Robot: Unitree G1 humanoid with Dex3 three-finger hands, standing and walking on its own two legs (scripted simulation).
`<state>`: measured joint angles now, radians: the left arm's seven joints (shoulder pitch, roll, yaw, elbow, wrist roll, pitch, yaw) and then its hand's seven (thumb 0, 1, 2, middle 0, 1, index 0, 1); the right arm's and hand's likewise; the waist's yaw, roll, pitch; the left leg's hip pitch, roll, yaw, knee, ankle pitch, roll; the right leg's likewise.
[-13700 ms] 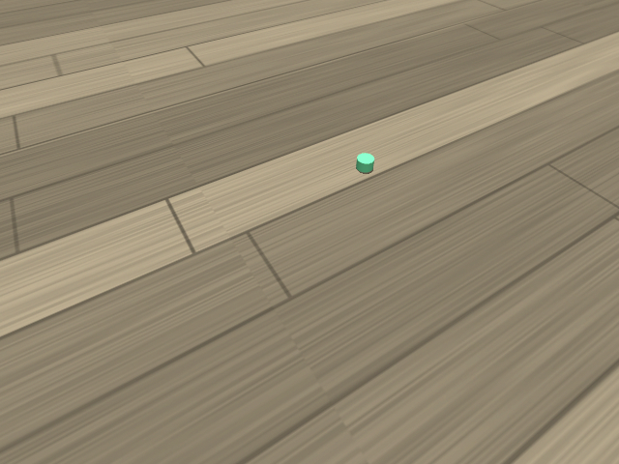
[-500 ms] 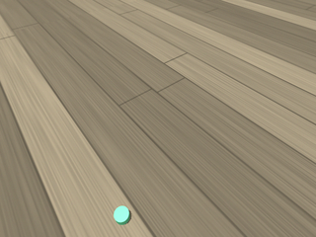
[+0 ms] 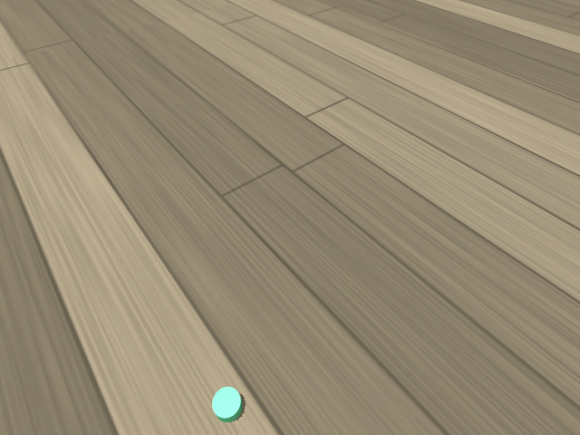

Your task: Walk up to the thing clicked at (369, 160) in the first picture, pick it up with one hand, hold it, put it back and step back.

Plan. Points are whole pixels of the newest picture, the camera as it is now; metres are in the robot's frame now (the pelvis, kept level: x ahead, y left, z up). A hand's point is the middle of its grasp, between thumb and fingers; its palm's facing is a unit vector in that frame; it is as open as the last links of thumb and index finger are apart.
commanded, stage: stand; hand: left
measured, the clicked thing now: (227, 404) +0.35 +0.21 -0.76
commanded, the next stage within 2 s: walk up in 1.86 s
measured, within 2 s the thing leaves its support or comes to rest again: neither
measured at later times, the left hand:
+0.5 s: hand out of the picture +0.07 +0.25 -0.16, palm faces -0.01 -0.94 -0.33, open 7.3 cm
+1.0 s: hand out of the picture +0.06 +0.26 -0.16, palm faces -0.02 -0.95 -0.32, open 7.3 cm
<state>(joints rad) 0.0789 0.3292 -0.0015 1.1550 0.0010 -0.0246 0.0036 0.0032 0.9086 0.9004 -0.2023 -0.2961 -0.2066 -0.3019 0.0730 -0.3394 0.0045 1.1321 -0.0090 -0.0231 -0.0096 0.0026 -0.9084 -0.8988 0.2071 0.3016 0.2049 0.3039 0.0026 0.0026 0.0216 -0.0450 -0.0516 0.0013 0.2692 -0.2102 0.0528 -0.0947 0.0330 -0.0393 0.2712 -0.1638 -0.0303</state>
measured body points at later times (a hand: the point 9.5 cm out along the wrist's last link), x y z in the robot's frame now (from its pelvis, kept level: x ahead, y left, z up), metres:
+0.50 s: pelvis +0.00 +0.01 +0.00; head +0.01 +0.01 +0.45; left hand +0.08 +0.30 -0.14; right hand +0.08 -0.29 -0.13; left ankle -0.04 +0.08 -0.75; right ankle -0.01 -0.10 -0.75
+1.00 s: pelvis +0.00 +0.01 +0.00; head +0.00 +0.02 +0.45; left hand +0.06 +0.31 -0.14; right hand +0.07 -0.29 -0.13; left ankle -0.04 +0.08 -0.75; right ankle -0.01 -0.10 -0.75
